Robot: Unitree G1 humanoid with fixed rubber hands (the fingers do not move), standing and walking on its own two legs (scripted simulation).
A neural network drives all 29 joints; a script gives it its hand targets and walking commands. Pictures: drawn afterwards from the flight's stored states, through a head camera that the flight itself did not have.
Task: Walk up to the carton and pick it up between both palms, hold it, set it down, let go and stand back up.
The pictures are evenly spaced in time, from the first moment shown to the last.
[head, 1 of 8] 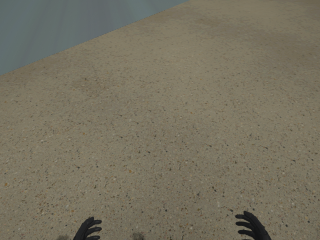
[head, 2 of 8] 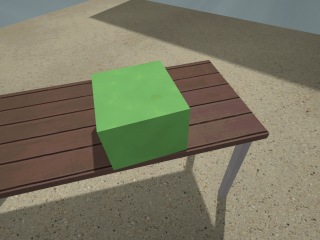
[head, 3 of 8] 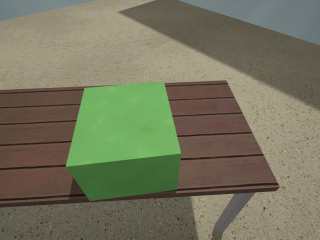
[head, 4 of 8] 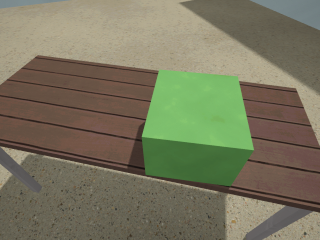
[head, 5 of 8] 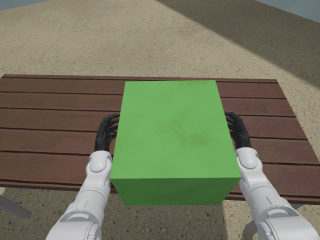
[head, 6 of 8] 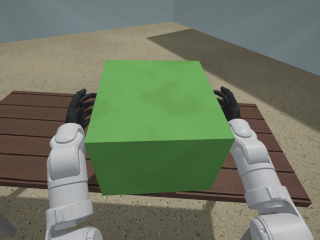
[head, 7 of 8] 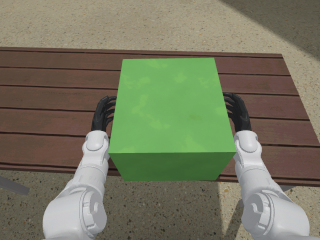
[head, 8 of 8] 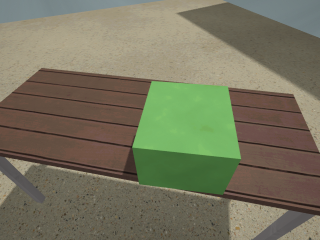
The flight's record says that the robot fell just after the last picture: no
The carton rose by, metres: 0.20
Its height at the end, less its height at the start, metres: +0.00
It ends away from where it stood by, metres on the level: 0.03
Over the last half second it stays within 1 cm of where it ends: yes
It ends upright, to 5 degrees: yes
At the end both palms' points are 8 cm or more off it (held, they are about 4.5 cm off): yes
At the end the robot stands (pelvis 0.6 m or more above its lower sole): yes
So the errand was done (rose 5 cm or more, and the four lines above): yes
